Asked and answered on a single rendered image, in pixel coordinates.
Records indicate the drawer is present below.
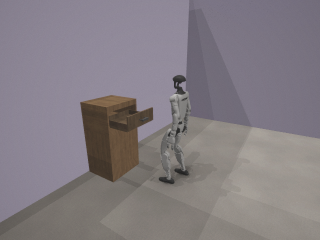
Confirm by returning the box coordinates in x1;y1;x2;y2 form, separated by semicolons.
108;107;153;132

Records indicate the right robot upper arm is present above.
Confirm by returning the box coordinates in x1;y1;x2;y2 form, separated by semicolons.
185;91;191;112

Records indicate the robot right hand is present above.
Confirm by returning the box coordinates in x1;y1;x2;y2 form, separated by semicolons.
181;124;189;136

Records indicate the left robot upper arm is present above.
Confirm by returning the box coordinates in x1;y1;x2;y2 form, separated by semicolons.
169;94;180;119

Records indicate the handle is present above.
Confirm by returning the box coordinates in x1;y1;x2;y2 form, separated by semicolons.
139;117;149;122

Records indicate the cabinet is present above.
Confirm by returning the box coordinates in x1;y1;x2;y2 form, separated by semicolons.
80;95;139;182

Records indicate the right robot forearm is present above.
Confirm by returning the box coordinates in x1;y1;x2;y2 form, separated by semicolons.
183;110;191;125

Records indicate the left robot forearm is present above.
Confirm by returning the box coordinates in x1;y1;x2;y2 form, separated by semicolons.
170;114;179;137

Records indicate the robot left shin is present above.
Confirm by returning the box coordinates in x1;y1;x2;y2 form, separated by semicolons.
160;153;171;180

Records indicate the robot left hand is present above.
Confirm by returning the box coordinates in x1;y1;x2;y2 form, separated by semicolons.
166;136;175;150

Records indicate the robot left thigh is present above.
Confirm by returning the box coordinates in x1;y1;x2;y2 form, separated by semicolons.
160;129;178;159

